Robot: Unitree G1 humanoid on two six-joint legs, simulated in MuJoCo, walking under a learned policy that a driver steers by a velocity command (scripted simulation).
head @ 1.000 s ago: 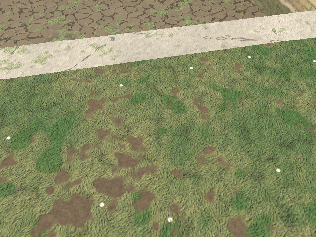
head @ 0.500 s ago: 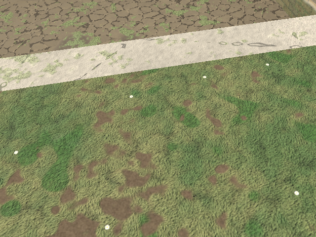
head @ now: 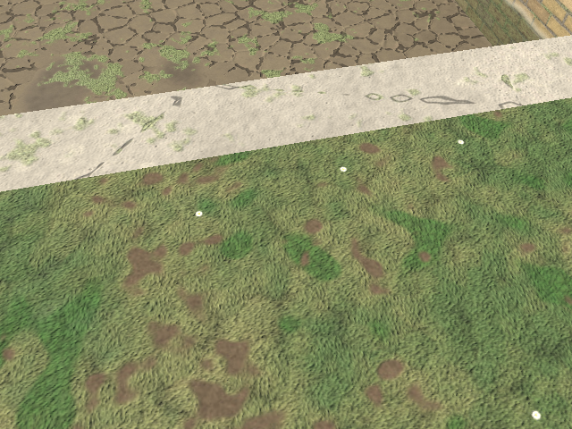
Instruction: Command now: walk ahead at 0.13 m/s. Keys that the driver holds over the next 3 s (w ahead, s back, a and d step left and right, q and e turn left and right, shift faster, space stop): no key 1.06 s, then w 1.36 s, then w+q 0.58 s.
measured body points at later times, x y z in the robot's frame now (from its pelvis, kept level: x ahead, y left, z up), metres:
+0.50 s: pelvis +0.09 -0.03 -0.01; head +0.10 -0.03 +0.44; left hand +0.21 +0.23 -0.13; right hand +0.16 -0.30 -0.15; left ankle +0.03 +0.08 -0.74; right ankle +0.11 -0.16 -0.74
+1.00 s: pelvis +0.08 -0.02 -0.01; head +0.08 -0.02 +0.44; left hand +0.15 +0.24 -0.15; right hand +0.10 -0.28 -0.16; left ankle +0.03 +0.08 -0.74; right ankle +0.11 -0.16 -0.74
